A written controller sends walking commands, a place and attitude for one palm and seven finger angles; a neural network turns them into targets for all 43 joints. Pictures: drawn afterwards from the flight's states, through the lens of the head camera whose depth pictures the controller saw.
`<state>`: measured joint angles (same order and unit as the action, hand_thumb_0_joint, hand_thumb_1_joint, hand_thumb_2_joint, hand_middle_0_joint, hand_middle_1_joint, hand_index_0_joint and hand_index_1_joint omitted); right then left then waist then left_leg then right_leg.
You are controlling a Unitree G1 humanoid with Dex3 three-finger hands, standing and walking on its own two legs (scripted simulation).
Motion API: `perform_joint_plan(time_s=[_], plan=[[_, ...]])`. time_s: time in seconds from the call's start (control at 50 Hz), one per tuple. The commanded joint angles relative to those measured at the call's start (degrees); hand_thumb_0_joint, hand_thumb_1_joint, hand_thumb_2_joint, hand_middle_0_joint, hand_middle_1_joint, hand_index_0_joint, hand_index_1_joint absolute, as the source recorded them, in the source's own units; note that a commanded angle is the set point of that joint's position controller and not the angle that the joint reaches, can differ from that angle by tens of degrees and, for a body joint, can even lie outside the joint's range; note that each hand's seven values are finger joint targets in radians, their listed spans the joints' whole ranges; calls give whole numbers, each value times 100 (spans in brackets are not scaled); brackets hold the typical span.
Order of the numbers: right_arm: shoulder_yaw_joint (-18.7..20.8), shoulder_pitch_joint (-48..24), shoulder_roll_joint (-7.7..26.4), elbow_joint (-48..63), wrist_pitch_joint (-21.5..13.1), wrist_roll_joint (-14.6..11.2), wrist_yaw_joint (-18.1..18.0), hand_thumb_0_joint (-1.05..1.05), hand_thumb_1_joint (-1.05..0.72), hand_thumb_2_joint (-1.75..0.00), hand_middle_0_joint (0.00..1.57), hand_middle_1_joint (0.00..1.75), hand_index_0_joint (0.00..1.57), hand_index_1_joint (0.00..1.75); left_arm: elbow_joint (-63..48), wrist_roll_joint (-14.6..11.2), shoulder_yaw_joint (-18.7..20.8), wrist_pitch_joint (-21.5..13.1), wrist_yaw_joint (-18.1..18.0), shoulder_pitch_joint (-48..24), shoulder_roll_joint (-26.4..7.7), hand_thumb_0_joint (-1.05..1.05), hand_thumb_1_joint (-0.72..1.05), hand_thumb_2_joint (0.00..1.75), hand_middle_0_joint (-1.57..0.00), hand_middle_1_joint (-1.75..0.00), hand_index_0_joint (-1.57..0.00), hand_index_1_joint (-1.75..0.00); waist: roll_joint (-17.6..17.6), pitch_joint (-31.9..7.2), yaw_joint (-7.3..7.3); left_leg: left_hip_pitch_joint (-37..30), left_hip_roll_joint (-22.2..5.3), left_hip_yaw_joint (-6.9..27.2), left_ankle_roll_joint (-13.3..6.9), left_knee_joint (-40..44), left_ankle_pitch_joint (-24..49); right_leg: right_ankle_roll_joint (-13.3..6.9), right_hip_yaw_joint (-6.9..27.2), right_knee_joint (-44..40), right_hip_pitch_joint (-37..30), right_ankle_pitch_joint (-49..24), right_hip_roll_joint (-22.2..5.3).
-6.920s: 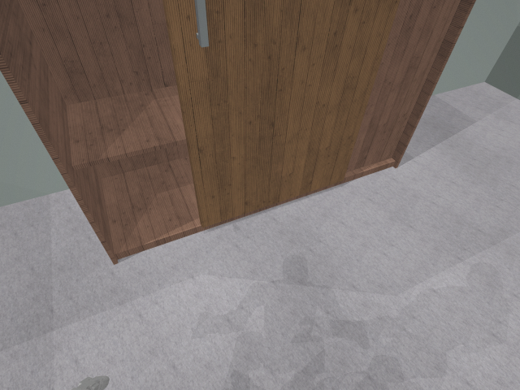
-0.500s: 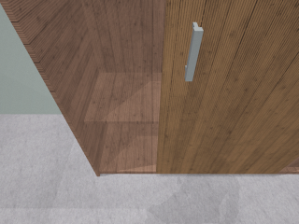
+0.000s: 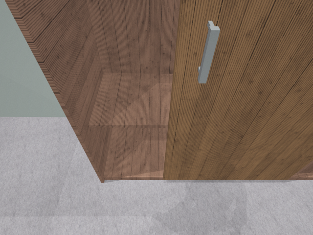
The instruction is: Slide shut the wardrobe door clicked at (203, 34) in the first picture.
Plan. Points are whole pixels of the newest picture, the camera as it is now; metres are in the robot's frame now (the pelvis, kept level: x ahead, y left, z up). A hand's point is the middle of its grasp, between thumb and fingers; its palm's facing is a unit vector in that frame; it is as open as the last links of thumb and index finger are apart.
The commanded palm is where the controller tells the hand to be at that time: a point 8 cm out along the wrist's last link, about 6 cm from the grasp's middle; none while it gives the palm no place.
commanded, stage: raise the hand with hooked fingers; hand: right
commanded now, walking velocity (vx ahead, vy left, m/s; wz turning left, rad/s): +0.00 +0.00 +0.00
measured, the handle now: (206, 53) +0.53 -0.10 +0.20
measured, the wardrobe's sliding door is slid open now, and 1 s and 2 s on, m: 0.39 0.39 0.39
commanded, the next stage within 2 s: none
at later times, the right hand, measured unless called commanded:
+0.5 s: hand out of the picture +0.11 -0.20 +0.03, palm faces +0.18 +0.98 -0.07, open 9.4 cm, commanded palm +0.13 -0.25 +0.04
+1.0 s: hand (297, 205) +0.18 -0.25 +0.10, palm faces -0.02 +1.00 -0.09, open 12.4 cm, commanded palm +0.16 -0.30 +0.13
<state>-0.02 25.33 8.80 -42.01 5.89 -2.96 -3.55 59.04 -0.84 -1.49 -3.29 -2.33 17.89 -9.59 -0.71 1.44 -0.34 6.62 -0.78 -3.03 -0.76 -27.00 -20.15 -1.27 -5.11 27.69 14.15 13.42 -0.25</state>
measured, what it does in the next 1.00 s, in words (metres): stands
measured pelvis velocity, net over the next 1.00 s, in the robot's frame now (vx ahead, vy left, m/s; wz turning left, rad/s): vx -0.05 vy -0.01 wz -0.03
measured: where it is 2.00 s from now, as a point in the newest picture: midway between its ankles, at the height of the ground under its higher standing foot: outside the picture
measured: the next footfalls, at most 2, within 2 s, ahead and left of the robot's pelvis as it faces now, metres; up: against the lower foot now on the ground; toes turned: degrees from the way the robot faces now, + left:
none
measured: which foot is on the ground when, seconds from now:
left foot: down 0.00-1.00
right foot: down 0.00-1.00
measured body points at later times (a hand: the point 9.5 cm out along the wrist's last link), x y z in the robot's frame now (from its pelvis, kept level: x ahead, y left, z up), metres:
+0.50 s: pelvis -0.05 +0.04 -0.04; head -0.05 +0.03 +0.41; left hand +0.18 +0.28 -0.08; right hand +0.10 -0.26 +0.04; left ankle -0.06 +0.11 -0.74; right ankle +0.01 -0.10 -0.74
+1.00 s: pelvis -0.05 -0.01 -0.01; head -0.05 +0.00 +0.44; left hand +0.13 +0.24 -0.08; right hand +0.18 -0.30 +0.11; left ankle -0.06 +0.10 -0.74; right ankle +0.01 -0.10 -0.74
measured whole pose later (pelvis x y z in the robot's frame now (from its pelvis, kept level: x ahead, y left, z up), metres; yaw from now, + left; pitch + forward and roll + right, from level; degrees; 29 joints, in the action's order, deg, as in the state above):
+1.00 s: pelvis -0.05 -0.01 -0.01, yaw -2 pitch +0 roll +2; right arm 18.9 11.2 21.6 0.4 -4.2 -20.4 25.1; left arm 36.6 -3.9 -1.8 -19.4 -4.8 16.4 -17.1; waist 2.8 -1.8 -1.7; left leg 14.4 -0.1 -5.3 -0.5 -34.7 -20.5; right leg -2.2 -2.6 36.7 23.5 13.6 -1.2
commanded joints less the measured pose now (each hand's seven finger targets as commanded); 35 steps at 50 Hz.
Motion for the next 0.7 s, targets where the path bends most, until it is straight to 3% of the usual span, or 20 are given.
perform_joint_plan(time_s=[0.0,0.02,0.06,0.08,0.12,0.14,0.16,0.18,0.2,0.22,0.26,0.3,0.34,0.38,0.42,0.48,0.54,0.6,0.66,0.68], plan=[[-345,204,-51,3804,-814,-403,-355,0,-81,-86,21,36,21,36,-1318,-236,232,-1537,-182,-293,-760,0,90,90,-20,-30,-20,-30,1046,-1102,258,1378,-8,-172,-107,-543,745,-40,652,-300,-1310,-2422,-384],[-334,-530,51,5330,-843,-668,-250,0,-78,-85,21,37,21,37,-1811,-280,310,-1535,-187,-309,-968,0,90,90,-20,-30,-20,-30,930,-1030,178,1162,-23,-248,-58,-357,954,-38,756,-167,-1011,-2000,-326],[-26,-514,388,5425,-1226,-591,40,0,-74,-83,21,40,21,40,-2186,-197,412,-1677,-265,-558,-1169,0,90,90,-20,-30,-20,-30,138,-744,335,1367,58,-250,-37,-55,1081,-54,620,184,-516,-1075,-84],[100,-420,429,5016,-1451,-604,179,0,-71,-82,21,42,21,42,-2248,-83,438,-1677,-251,-444,-1198,0,90,90,-20,-30,-20,-30,-614,-651,437,1720,106,-243,-4,-60,1016,-91,641,413,-261,-940,-23],[262,450,54,3555,-1980,-757,764,0,-67,-80,22,45,22,45,-2391,-3,529,-1585,-180,-682,-1193,0,90,90,-20,-30,-20,-30,-1853,146,172,2409,154,-319,70,-375,698,-8,629,718,818,-451,-6],[375,918,21,3149,-2321,-891,1144,0,-64,-79,22,47,22,47,-2481,-2,575,-1554,-118,-787,-1173,0,90,90,-20,-30,-20,-30,-2100,212,6,2529,128,-237,76,-554,639,34,591,891,1247,-250,19],[699,1355,240,2838,-2563,-1030,1610,0,-62,-78,22,48,22,48,-2649,-60,622,-1532,-14,-923,-1182,0,90,90,-20,-30,-20,-30,-1934,146,-280,2323,43,-68,12,-730,952,86,524,1036,1480,-308,82],[864,1173,472,2989,-2811,-1224,2087,0,-60,-77,22,50,22,50,-2889,-71,619,-1525,45,-1068,-1276,0,90,90,-20,-30,-20,-30,-1607,-154,-272,2145,-86,143,20,-884,1291,127,453,1225,1627,-305,144],[1375,891,992,2923,-2984,-1353,2503,0,-57,-76,22,51,22,51,-3073,-95,650,-1490,50,-1142,-1362,0,90,90,-20,-30,-20,-30,-1288,-435,-257,1962,-194,366,20,-990,1486,158,390,1412,1731,-281,179],[1745,732,1352,3092,-3014,-1395,2760,0,-55,-75,22,53,22,53,-3284,-104,647,-1437,50,-1164,-1379,0,90,90,-20,-30,-20,-30,-886,-761,-358,1702,-246,514,37,-1070,1616,125,306,1493,1774,-310,249],[2267,427,1928,3943,-2815,-1422,2805,0,-50,-73,23,55,23,55,-3576,-97,629,-1267,33,-1248,-1275,0,90,90,-20,-30,-20,-30,136,-1197,-562,1442,-285,735,43,-1081,1471,84,192,1546,1630,-337,293],[2194,-127,1719,4958,-2756,-1643,2615,0,-46,-71,23,58,23,58,-3902,-119,566,-1131,-56,-1243,-1093,0,90,90,-20,-30,-20,-30,345,-1462,-420,1514,-222,797,84,-988,1043,32,163,1595,1404,-203,240],[2249,-887,1664,5761,-3057,-1697,2296,0,-41,-69,24,62,24,62,-3852,-96,549,-1104,-124,-974,-990,0,90,90,-20,-30,-20,-30,651,-1522,-197,1749,-149,839,95,-919,983,-11,283,1675,1110,-271,123],[2001,-1692,1614,6400,-3454,-1671,2136,0,-36,-67,24,64,24,64,-3679,-53,506,-1164,-178,-714,-998,0,90,90,-20,-30,-20,-30,664,-1473,119,2010,-30,801,67,-924,1023,-70,468,1769,946,-305,18],[1602,-1960,1401,6187,-3789,-1643,2223,0,-32,-65,24,68,24,68,-3389,-69,437,-1302,-251,-628,-1049,0,90,90,-20,-30,-20,-30,704,-945,392,2437,-2,746,83,-782,718,-95,538,1834,946,-114,-22],[1104,-2321,1447,5547,-3704,-1720,2749,0,-25,-62,25,72,25,72,-3160,-163,323,-1508,-362,-692,-1257,0,90,90,-20,-30,-20,-30,482,-459,534,2555,-4,861,133,-456,3,-138,678,1782,1041,307,-61],[1406,-2278,1961,4599,-2909,-1671,3205,0,-18,-59,25,76,25,76,-3065,-242,328,-1604,-467,-803,-1401,0,90,90,-20,-30,-20,-30,120,-547,368,2342,-100,1091,218,-145,-605,-154,707,1627,1239,474,-57],[2171,-2214,2576,4206,-2065,-1730,3310,0,-11,-56,26,81,26,81,-3154,-260,280,-1631,-445,-963,-1387,0,90,90,-20,-30,-20,-30,108,-894,4,1774,-240,1069,226,-102,-278,-138,789,1346,1135,242,-68],[2926,-1858,2721,4418,-1737,-2083,3095,0,-4,-53,26,86,26,86,-3336,-217,205,-1676,-340,-1098,-1232,0,90,90,-20,-30,-20,-30,-7,-1449,-361,1135,-191,788,207,-292,664,-89,813,1124,863,-318,-50],[3056,-1818,2617,4799,-1814,-2243,3006,0,-1,-52,26,87,26,87,-3390,-225,184,-1703,-302,-1093,-1166,0,90,90,-20,-30,-20,-30,-83,-1586,-384,1011,-186,711,254,-320,1063,-73,790,1077,787,-479,-38]])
